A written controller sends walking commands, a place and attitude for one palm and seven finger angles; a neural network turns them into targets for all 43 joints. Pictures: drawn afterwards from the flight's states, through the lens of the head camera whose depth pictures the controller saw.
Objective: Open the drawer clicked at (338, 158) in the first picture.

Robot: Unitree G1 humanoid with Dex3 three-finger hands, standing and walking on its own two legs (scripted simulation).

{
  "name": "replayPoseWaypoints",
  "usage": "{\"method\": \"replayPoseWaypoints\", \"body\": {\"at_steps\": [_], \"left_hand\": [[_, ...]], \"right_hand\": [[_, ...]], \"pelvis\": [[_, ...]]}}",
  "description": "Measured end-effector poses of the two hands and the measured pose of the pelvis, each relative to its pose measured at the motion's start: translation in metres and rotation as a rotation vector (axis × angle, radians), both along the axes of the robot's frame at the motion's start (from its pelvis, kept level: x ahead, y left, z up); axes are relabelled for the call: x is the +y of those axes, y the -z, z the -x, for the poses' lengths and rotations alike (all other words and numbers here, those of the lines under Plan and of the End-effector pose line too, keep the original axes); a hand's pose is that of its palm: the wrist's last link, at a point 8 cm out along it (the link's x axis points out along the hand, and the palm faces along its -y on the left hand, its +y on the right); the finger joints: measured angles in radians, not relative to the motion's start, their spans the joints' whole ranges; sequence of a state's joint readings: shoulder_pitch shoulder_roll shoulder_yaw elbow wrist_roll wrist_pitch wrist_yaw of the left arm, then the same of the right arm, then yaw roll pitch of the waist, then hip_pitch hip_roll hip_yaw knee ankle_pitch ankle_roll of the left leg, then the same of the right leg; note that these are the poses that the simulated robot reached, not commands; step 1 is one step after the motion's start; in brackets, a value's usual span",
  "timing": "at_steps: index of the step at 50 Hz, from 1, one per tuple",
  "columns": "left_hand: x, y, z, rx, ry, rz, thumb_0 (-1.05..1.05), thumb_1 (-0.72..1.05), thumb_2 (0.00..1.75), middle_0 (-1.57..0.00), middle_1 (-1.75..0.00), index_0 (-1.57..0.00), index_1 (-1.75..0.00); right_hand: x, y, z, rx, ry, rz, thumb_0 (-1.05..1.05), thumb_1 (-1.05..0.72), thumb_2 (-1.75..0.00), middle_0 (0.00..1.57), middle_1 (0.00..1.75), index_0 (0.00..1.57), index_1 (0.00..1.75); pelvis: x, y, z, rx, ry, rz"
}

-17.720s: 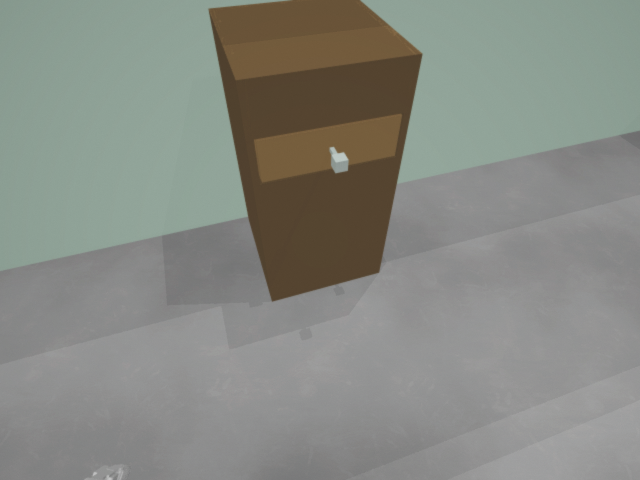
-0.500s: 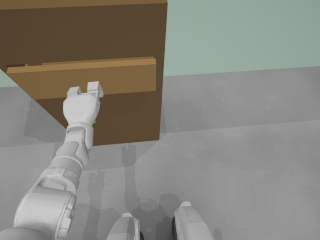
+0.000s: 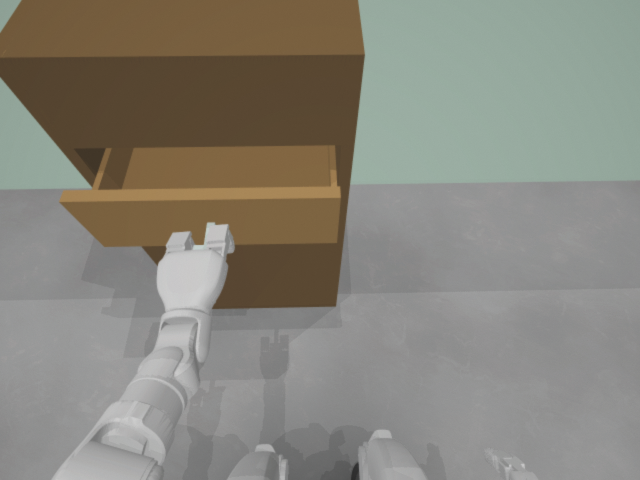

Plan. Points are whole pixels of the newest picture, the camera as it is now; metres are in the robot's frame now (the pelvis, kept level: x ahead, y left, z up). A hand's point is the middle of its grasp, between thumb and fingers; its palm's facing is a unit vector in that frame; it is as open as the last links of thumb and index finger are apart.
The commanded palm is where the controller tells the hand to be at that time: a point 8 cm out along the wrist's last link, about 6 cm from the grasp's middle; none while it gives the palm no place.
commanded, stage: pull the drawer open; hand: left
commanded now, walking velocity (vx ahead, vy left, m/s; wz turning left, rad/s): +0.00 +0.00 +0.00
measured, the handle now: (208, 248) +0.43 +0.17 -0.05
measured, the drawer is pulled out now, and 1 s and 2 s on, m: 0.09 0.22 0.30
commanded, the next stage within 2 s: open the thumb to release the handle in 1.94 s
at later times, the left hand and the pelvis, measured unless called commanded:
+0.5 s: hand (201, 330) +0.32 +0.17 -0.07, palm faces -0.04 -0.06 -1.00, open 6.9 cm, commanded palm +0.28 +0.18 -0.02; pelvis -0.01 -0.01 +0.00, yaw +0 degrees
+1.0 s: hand (196, 379) +0.25 +0.17 -0.07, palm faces -0.03 -0.10 -0.99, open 6.9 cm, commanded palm +0.22 +0.18 -0.02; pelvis -0.01 -0.01 +0.00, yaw +0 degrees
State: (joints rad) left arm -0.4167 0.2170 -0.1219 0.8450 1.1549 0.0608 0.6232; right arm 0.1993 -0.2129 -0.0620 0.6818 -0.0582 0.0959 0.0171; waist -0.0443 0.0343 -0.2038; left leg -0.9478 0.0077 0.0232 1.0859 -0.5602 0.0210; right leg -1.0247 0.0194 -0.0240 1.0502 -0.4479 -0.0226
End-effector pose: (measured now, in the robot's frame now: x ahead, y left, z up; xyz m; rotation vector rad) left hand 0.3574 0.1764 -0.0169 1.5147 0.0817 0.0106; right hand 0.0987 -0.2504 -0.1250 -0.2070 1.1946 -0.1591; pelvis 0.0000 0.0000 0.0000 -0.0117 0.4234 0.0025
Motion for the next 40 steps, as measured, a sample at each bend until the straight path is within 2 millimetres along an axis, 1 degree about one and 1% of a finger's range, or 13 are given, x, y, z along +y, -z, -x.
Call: {"method": "replayPoseWaypoints", "body": {"at_steps": [14, 20, 26, 33, 40], "left_hand": [[-0.002, 0.0, 0.034, -0.007, -0.007, -0.012, 0.02, 0.61, 0.74, -0.42, -1.35, -0.25, -1.35], [-0.002, 0.0, 0.049, -0.004, -0.012, -0.003, 0.02, 0.62, 0.73, -0.42, -1.35, -0.25, -1.35], [-0.003, 0.0, 0.063, -0.009, -0.014, 0.003, 0.03, 0.62, 0.74, -0.42, -1.35, -0.25, -1.35], [-0.003, 0.001, 0.077, -0.017, -0.017, 0.003, 0.03, 0.61, 0.75, -0.42, -1.35, -0.25, -1.35], [-0.005, 0.0, 0.092, -0.006, -0.033, 0.011, 0.04, 0.61, 0.73, -0.42, -1.35, -0.27, -1.35]], "right_hand": [[-0.003, 0.003, 0.005, -0.03, 0.0, -0.011, 0.01, -0.9, -0.9, 0.2, 0.3, 0.2, 0.3], [-0.004, 0.001, 0.003, -0.054, -0.004, -0.01, 0.01, -0.9, -0.9, 0.2, 0.3, 0.2, 0.3], [-0.005, -0.001, -0.005, -0.091, -0.02, -0.007, 0.01, -0.9, -0.9, 0.2, 0.3, 0.2, 0.3], [-0.005, -0.003, -0.02, -0.133, -0.04, -0.006, 0.01, -0.9, -0.9, 0.2, 0.3, 0.2, 0.3], [-0.002, -0.007, -0.034, -0.178, -0.051, -0.019, 0.01, -0.9, -0.9, 0.2, 0.3, 0.2, 0.3]], "pelvis": [[-0.004, 0.001, 0.008, -0.027, 0.006, -0.011], [-0.006, 0.0, 0.011, -0.039, 0.009, -0.016], [-0.007, 0.001, 0.013, -0.047, 0.007, -0.018], [-0.009, 0.002, 0.014, -0.055, 0.006, -0.021], [-0.01, 0.001, 0.012, -0.064, 0.01, -0.023]]}}
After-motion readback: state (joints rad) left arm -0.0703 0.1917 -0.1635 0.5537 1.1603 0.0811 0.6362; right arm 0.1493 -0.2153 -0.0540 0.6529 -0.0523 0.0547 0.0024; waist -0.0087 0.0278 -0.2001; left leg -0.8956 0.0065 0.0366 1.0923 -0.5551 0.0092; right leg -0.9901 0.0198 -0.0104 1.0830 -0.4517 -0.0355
